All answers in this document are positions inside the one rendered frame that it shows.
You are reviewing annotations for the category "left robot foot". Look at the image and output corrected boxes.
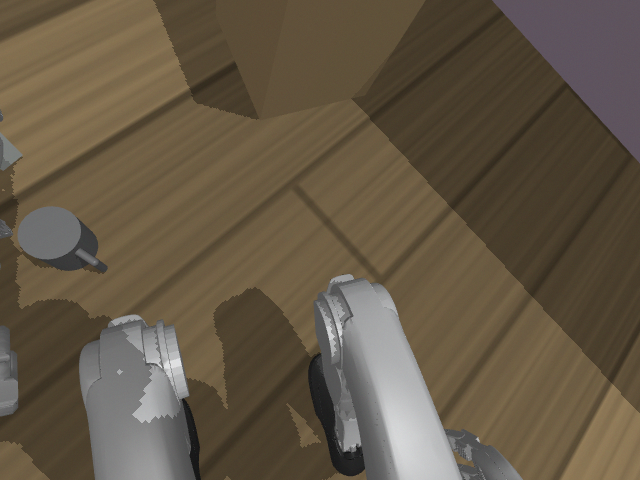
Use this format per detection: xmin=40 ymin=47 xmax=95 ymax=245
xmin=182 ymin=399 xmax=201 ymax=480

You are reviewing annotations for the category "left robot arm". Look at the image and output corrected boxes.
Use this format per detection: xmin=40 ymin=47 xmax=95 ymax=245
xmin=0 ymin=264 xmax=18 ymax=417

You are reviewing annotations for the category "right robot foot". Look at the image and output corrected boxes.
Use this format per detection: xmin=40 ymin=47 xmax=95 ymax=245
xmin=308 ymin=353 xmax=365 ymax=476

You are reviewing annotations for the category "right robot hand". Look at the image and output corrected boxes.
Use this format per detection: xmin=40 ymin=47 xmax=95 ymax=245
xmin=444 ymin=429 xmax=523 ymax=480

